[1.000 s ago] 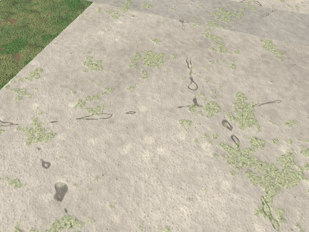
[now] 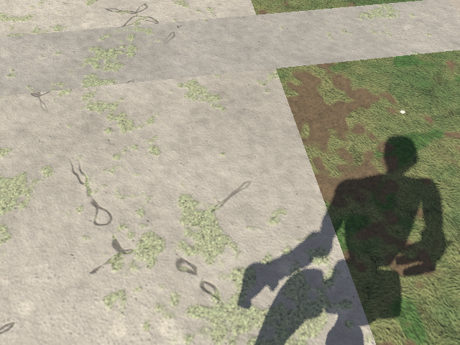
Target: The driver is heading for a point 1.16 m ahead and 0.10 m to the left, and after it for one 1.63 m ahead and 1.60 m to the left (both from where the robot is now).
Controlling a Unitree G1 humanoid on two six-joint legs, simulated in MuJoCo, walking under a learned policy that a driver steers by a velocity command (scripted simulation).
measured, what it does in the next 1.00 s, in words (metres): walks ahead: right foot, then left foot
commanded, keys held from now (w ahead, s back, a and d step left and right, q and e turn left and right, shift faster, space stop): w+e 0.10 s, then w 0.24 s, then w+q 0.66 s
